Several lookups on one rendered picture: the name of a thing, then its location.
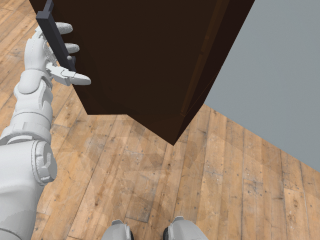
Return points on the handle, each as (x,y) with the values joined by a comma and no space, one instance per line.
(50,30)

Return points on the robot left upper arm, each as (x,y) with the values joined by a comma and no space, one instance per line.
(25,169)

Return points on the right robot shin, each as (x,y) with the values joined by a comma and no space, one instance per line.
(177,219)

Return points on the right robot thigh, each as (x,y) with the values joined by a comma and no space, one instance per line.
(185,230)

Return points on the left robot forearm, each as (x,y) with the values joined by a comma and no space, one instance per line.
(33,114)

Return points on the cupboard door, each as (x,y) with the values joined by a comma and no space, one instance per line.
(140,55)

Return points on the robot left hand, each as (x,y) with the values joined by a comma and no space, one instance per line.
(38,56)

